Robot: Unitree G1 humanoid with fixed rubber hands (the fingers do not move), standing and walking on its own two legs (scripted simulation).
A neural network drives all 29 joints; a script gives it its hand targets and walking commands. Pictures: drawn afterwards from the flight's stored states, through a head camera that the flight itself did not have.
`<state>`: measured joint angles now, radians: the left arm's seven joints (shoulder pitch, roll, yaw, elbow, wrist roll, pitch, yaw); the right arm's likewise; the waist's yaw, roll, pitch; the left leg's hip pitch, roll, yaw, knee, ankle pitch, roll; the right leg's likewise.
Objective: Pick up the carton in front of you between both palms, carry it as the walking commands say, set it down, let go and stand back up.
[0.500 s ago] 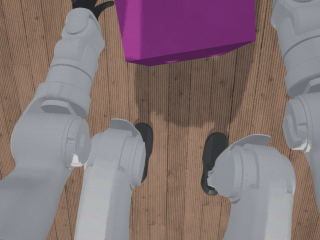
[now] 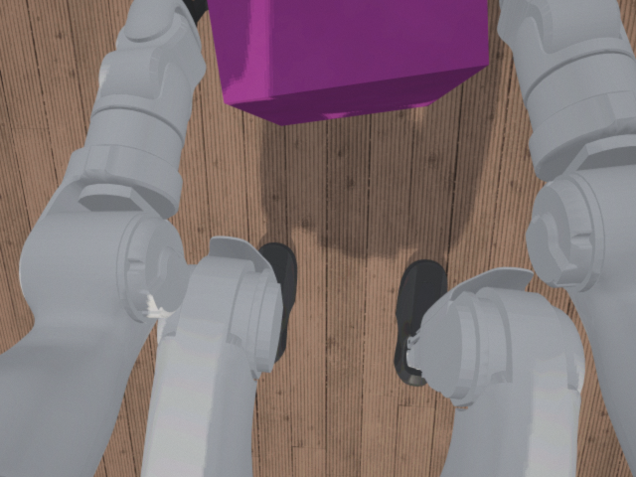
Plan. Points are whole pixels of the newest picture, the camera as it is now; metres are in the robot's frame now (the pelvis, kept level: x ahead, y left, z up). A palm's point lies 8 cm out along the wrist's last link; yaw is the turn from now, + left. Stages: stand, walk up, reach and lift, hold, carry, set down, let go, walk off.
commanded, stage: reach and lift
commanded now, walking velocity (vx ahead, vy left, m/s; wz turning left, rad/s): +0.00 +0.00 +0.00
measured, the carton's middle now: (342, 5) +0.56 +0.02 -0.23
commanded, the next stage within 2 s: none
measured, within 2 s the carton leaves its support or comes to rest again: leaves its support in 0.06 s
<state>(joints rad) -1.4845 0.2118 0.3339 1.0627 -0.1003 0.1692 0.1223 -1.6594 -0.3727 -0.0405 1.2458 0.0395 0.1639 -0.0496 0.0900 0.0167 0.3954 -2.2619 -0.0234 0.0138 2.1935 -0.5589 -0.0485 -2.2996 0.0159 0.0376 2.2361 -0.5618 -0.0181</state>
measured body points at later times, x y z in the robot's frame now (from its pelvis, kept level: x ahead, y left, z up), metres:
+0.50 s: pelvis +0.00 +0.01 +0.08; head +0.27 -0.01 +0.44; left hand +0.51 +0.15 +0.01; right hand +0.53 -0.15 +0.02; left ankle +0.12 +0.13 -0.33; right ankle +0.11 -0.11 -0.33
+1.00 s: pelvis +0.03 +0.01 +0.20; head +0.23 -0.02 +0.60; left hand +0.48 +0.15 +0.15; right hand +0.49 -0.16 +0.15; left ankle +0.12 +0.13 -0.33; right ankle +0.11 -0.11 -0.33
